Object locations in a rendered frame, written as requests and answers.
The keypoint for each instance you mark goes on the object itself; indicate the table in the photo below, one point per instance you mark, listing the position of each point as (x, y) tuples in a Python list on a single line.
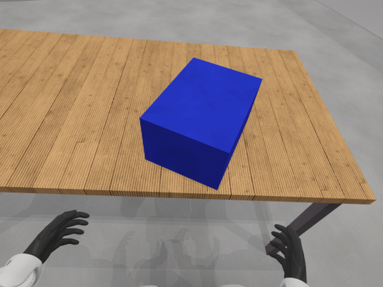
[(69, 124)]

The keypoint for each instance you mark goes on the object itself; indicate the carton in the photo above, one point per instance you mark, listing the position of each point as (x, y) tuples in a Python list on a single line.
[(194, 126)]

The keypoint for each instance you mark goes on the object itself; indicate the robot right hand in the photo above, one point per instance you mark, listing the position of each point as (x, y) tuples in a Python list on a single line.
[(293, 264)]

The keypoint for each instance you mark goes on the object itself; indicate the robot left hand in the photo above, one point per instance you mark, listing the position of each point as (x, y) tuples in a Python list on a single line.
[(51, 236)]

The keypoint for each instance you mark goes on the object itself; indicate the robot left forearm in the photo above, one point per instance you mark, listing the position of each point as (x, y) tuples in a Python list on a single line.
[(21, 270)]

